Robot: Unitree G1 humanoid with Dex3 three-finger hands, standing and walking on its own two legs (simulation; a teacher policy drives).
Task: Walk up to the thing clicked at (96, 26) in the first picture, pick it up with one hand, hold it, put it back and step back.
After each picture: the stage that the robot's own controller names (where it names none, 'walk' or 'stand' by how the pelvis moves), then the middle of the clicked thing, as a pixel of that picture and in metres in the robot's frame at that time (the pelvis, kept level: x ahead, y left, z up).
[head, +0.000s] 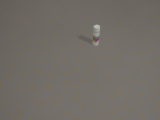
stand; (96, 35) +1.41 -0.17 -0.65
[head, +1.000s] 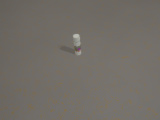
walk; (77, 45) +1.29 +0.13 -0.63
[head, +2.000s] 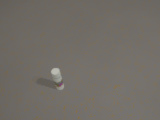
walk; (57, 79) +0.78 +0.26 -0.65
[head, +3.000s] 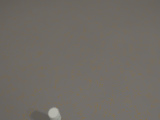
stand; (56, 119) +0.43 +0.23 -0.64
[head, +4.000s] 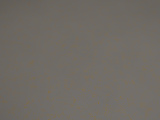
walk; out of the picture +0.38 +0.22 -0.65
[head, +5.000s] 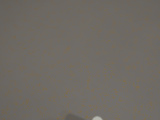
stand; out of the picture +0.31 -0.04 -0.63
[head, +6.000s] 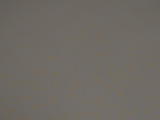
stand; out of the picture +0.33 -0.01 -0.63
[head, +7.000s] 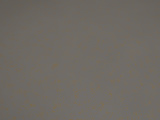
walk; out of the picture +0.33 -0.01 -0.66
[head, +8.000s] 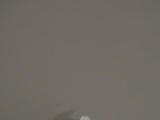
stand; out of the picture +0.29 +0.03 -0.61
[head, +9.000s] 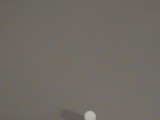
stand; out of the picture +0.32 +0.02 -0.63
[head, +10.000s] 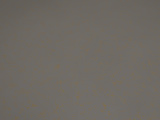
walk; out of the picture +0.35 -0.02 -0.65
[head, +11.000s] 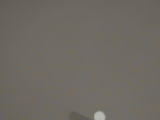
walk; out of the picture +0.38 -0.05 -0.60
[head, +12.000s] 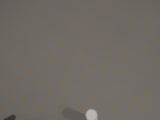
walk; (92, 119) +0.32 +0.02 -0.62
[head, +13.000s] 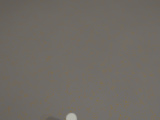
stand; out of the picture +0.41 +0.11 -0.65
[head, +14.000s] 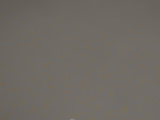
stand; out of the picture +0.40 +0.09 -0.66
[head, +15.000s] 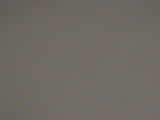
stand; out of the picture +0.40 +0.09 -0.66
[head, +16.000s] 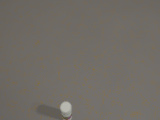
go down; (66, 112) +0.41 +0.09 -0.62
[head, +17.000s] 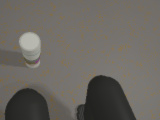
go down; (31, 53) +0.49 +0.13 -0.26
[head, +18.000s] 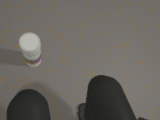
close in; (32, 52) +0.48 +0.12 -0.27
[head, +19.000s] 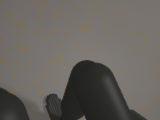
close in; out of the picture +0.48 +0.18 -0.18
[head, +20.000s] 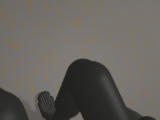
lift; out of the picture +0.47 +0.19 -0.19
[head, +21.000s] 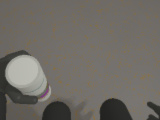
lift; (34, 84) +0.32 +0.16 -0.01
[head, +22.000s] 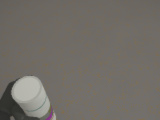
hold; (38, 107) +0.27 +0.15 +0.01
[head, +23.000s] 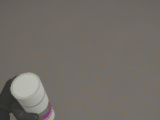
hold; (37, 103) +0.28 +0.15 +0.02
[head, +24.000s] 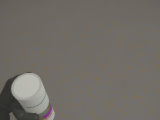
hold; (37, 103) +0.28 +0.15 +0.02
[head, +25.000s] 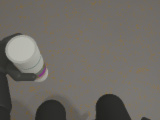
crouch; (32, 64) +0.40 +0.15 -0.04
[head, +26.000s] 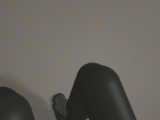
lower; out of the picture +0.45 +0.19 -0.18
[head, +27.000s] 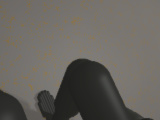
lower; out of the picture +0.45 +0.22 -0.19
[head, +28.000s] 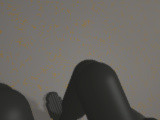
lower; out of the picture +0.43 +0.21 -0.18
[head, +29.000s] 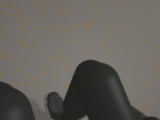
lower; out of the picture +0.43 +0.21 -0.18
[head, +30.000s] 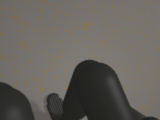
lower; out of the picture +0.42 +0.21 -0.18
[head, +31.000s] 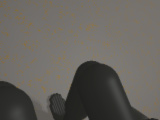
open; out of the picture +0.43 +0.20 -0.18
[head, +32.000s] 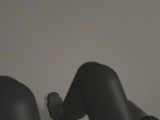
stand; out of the picture +0.47 +0.29 -0.21
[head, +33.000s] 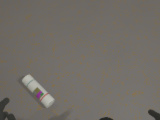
stand; (38, 90) +0.48 +0.26 -0.58
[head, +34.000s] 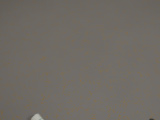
stand; out of the picture +0.43 +0.27 -0.69
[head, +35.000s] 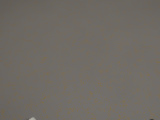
stand; out of the picture +0.41 +0.31 -0.69
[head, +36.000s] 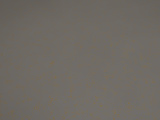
stand; out of the picture +0.39 +0.33 -0.74
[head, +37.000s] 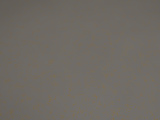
stand; out of the picture +0.34 +0.37 -0.75
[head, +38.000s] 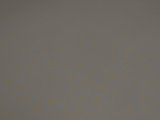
stand; out of the picture +0.29 +0.40 -0.75
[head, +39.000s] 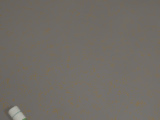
walk; out of the picture +0.33 +0.36 -0.73
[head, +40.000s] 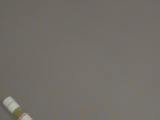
walk; (17, 111) +0.41 +0.45 -0.72
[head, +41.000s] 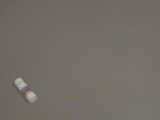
walk; (25, 89) +0.67 +0.58 -0.72
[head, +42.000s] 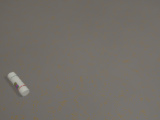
stand; (18, 83) +0.77 +0.56 -0.73
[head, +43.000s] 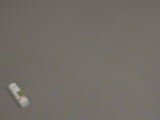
stand; (18, 94) +0.75 +0.59 -0.75
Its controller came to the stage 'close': yes
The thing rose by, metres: 0.66
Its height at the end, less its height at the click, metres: -0.09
